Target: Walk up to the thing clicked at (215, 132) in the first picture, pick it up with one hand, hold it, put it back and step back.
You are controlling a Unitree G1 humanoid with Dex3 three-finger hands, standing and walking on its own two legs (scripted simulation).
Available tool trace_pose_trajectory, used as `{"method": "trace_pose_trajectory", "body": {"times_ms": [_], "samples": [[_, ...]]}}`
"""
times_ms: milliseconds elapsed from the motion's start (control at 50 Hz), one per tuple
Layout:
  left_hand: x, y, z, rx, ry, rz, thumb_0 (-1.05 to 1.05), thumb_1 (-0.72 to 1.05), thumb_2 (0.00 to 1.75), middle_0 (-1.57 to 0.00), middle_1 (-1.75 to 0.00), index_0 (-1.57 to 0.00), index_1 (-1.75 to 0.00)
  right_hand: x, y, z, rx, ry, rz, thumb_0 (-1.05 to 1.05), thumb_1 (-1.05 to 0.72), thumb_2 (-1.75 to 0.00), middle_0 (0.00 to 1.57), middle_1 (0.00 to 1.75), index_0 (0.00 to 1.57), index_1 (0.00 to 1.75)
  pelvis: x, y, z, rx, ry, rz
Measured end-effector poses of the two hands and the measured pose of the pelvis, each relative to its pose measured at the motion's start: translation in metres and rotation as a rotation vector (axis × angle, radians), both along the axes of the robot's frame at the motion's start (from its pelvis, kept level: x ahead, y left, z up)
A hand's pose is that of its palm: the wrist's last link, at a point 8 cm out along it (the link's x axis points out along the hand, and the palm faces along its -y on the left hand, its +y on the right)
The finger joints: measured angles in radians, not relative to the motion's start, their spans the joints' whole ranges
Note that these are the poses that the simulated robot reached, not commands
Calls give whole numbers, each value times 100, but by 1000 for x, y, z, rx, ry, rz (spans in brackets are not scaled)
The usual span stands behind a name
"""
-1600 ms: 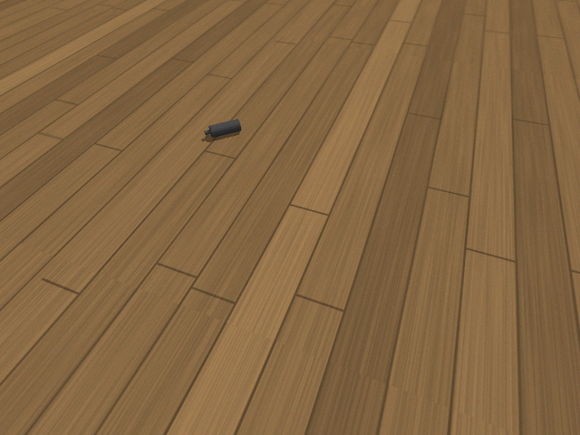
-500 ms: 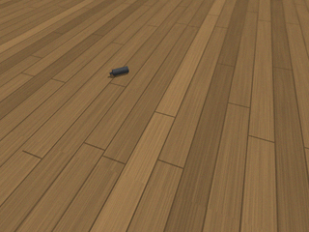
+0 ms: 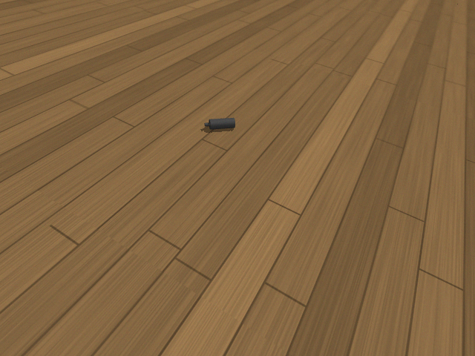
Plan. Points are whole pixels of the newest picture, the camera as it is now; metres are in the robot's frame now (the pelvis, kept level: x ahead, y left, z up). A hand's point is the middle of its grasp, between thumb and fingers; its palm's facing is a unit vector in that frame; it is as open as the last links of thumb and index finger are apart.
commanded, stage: walk up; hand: left
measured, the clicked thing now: (219, 123) +1.74 +0.08 -0.72
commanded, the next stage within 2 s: none
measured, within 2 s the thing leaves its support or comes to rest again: neither
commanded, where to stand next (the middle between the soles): +1.38 -0.30 m, yaw +13 degrees
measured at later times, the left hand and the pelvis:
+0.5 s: hand (159, 247) +0.38 +0.18 -0.11, palm faces +0.10 -0.94 -0.34, open 7.4 cm; pelvis +0.29 -0.09 +0.01, yaw +5 degrees
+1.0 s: hand (177, 196) +0.57 +0.17 -0.15, palm faces +0.09 -0.95 -0.30, open 7.4 cm; pelvis +0.56 -0.10 +0.01, yaw +8 degrees
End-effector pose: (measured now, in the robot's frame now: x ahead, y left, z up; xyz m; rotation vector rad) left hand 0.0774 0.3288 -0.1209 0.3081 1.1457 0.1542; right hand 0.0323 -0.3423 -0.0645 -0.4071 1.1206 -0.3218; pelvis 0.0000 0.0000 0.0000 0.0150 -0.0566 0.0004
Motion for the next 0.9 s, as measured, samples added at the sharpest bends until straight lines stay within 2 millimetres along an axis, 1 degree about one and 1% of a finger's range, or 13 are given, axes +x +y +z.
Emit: {"method": "trace_pose_trajectory", "body": {"times_ms": [100,200,300,360,400,440,500,560,600,680,780,840,900], "samples": [[66,-15,18,-45,-64,-20,1,91,90,-20,-29,-20,-30,19,15,-2,54,83,7,1,-90,-89,21,30,21,30,46,-2,13,9,1,34],[126,-24,27,-24,-55,-22,1,91,90,-20,-29,-20,-30,61,10,-14,92,128,10,1,-90,-89,21,30,21,30,104,-15,12,14,13,50],[206,-44,29,15,-85,-11,1,91,90,-20,-29,-20,-30,126,-18,-36,101,165,30,1,-90,-89,21,30,21,30,172,-41,-2,26,38,67],[256,-65,27,34,-129,10,1,91,90,-20,-29,-20,-30,179,-44,-55,87,181,50,1,-90,-89,21,30,21,30,213,-60,-14,-9,38,69],[277,-80,30,37,-162,15,1,91,90,-20,-29,-20,-30,221,-55,-59,86,167,72,1,-90,-89,21,30,21,30,234,-71,-14,-15,27,79],[286,-93,37,30,-171,45,1,91,90,-20,-29,-20,-30,266,-60,-53,89,129,113,1,-90,-89,21,30,21,30,255,-80,-6,11,20,88],[289,-106,46,27,-140,90,0,91,90,-20,-29,-20,-30,337,-66,-37,97,45,167,1,-90,-89,21,30,20,30,288,-88,8,21,12,92],[287,-111,48,34,-83,126,0,91,90,-20,-30,-20,-30,401,-70,-22,96,-41,215,1,-90,-89,20,30,20,30,321,-94,15,10,11,89],[287,-112,46,37,-44,146,0,90,90,-20,-30,-20,-30,438,-71,-15,92,-72,236,1,-90,-89,20,30,20,30,344,-97,16,-5,10,93],[296,-110,36,36,25,181,1,90,90,-20,-30,-20,-30,500,-69,-9,83,-68,276,1,-90,-90,20,30,20,30,389,-101,13,-32,18,114],[323,-105,11,14,93,229,1,90,90,-20,-30,-20,-30,575,-53,-14,62,-42,323,1,-90,-90,20,30,20,30,450,-98,-1,-52,26,137],[350,-102,-7,6,137,249,1,91,90,-20,-30,-20,-30,617,-41,-20,46,-59,344,1,-90,-90,20,30,20,30,488,-93,-11,-8,30,142],[390,-110,-9,-16,158,225,1,91,90,-20,-29,-20,-30,645,-37,-17,51,-105,332,1,-90,-89,20,30,21,30,516,-89,-9,-17,26,137]]}}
